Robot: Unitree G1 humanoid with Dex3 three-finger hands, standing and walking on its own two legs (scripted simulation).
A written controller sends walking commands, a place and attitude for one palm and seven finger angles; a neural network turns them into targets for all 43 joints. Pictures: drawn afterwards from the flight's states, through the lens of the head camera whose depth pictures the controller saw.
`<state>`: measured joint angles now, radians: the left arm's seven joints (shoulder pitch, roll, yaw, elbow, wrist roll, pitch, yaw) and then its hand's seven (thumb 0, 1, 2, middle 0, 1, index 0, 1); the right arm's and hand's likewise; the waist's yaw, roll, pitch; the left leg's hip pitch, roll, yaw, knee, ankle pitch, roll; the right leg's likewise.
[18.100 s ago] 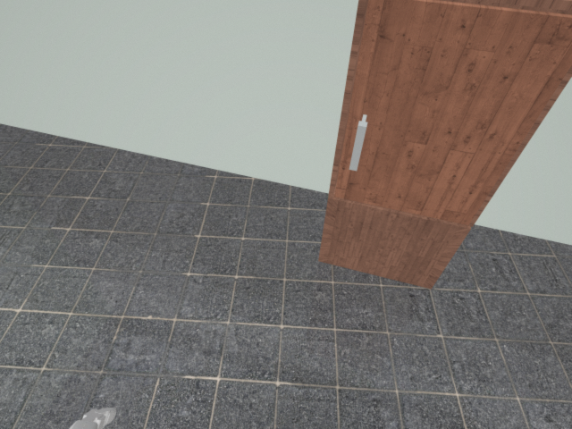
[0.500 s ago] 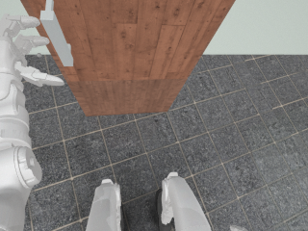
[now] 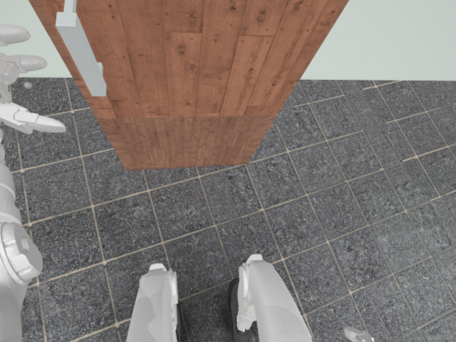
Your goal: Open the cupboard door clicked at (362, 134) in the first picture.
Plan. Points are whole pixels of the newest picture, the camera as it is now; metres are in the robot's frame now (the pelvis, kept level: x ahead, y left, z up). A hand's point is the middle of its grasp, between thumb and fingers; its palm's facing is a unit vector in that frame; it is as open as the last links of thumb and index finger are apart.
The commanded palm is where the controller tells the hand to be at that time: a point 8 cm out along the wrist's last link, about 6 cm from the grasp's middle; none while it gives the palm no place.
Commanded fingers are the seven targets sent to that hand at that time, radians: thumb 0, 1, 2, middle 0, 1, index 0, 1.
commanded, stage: move the hooked fingers beside the handle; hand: left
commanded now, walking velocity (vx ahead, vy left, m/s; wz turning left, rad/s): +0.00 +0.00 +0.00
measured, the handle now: (86, 50) +0.56 +0.20 +0.05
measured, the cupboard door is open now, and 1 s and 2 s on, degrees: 0 0 0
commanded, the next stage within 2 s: slide the fingers in behind the handle in 0.74 s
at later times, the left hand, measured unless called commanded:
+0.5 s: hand (38, 76) +0.52 +0.27 +0.04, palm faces +0.07 -1.00 -0.03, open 14.0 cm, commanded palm +0.50 +0.29 +0.04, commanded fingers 0.00 -0.50 0.30 -0.30 -1.20 -0.30 -1.20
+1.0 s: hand (45, 85) +0.50 +0.26 +0.04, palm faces +0.06 -1.00 -0.02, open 14.0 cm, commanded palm +0.49 +0.28 +0.04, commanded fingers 0.00 -0.50 0.30 -0.30 -1.20 -0.30 -1.20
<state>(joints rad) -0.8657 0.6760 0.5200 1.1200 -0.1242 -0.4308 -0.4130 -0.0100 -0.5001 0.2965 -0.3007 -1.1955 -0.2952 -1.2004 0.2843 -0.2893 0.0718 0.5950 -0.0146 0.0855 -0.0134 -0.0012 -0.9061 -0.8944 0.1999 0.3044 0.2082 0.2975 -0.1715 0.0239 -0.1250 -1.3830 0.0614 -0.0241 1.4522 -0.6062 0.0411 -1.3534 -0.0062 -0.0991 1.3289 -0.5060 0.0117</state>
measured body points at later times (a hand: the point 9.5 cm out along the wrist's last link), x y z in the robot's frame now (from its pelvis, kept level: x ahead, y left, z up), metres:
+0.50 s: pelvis +0.00 +0.01 -0.01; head +0.19 +0.05 +0.40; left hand +0.51 +0.32 +0.04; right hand +0.03 -0.26 -0.11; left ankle +0.02 +0.09 -0.59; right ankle +0.06 -0.14 -0.59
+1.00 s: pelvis +0.00 +0.00 +0.00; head +0.18 +0.05 +0.41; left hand +0.49 +0.31 +0.04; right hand +0.06 -0.27 -0.10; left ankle +0.02 +0.09 -0.59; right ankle +0.06 -0.14 -0.59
